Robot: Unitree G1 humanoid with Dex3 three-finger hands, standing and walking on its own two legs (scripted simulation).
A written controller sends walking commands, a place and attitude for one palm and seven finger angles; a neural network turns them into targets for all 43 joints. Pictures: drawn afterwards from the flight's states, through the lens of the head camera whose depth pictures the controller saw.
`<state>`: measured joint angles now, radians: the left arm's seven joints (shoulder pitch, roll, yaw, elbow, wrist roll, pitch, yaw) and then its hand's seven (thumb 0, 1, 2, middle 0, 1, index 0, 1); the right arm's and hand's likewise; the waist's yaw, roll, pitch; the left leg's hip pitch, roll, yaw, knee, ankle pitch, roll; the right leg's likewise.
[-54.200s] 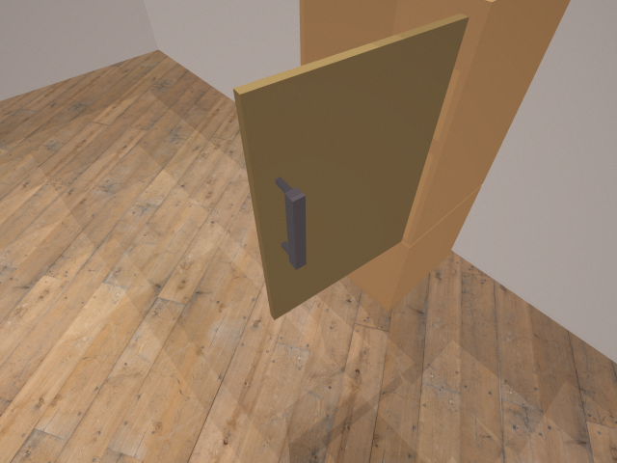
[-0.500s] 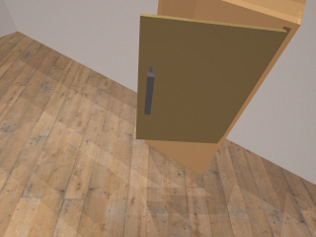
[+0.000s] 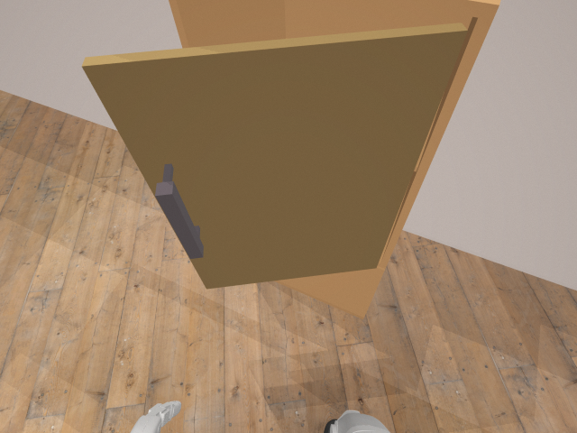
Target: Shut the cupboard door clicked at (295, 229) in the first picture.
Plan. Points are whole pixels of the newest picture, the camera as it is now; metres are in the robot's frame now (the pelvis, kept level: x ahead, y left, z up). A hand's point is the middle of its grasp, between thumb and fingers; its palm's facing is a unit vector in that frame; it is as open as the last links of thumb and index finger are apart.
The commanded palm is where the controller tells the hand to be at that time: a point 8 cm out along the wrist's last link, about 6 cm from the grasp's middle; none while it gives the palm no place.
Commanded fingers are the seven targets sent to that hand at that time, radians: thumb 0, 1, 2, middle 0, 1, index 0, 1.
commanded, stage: come to a stop and stand still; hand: left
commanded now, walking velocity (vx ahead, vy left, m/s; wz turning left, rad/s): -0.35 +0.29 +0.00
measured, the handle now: (183, 214) +0.43 +0.17 +0.02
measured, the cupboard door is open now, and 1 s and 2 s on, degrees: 32 32 32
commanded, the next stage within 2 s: look again from close up in 1.04 s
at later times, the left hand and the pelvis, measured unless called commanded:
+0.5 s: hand out of the picture +0.00 +0.25 -0.17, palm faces +0.10 -0.97 -0.24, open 7.3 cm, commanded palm none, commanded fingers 0.00 0.90 0.90 -0.20 -0.30 -0.20 -0.30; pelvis -0.04 +0.04 +0.01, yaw +1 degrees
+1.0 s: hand out of the picture -0.04 +0.24 -0.16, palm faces +0.03 -0.98 -0.19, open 7.3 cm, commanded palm none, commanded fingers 0.00 0.90 0.90 -0.20 -0.30 -0.20 -0.30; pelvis -0.06 +0.07 +0.02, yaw +0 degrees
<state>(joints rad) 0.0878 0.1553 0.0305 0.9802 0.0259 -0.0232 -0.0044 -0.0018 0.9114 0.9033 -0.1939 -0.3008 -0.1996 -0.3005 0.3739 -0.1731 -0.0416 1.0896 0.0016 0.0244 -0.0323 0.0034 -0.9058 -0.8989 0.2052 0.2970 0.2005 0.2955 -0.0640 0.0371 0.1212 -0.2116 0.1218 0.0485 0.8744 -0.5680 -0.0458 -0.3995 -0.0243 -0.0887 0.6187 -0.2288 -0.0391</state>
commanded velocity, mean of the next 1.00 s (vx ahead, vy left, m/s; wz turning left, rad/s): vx -0.03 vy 0.04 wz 0.00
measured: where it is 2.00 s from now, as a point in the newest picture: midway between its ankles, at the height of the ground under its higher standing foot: outside the picture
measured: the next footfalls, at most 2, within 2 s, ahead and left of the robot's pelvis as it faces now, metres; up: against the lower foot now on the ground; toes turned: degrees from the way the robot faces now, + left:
left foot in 0.48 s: -0.03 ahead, +0.16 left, +0.00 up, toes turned +1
right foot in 0.74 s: -0.04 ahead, -0.06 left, +0.00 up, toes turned +1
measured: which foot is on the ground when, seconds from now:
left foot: up 0.00-0.46, down 0.48-1.00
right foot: down 0.00-0.50, up 0.52-0.72, down 0.74-1.00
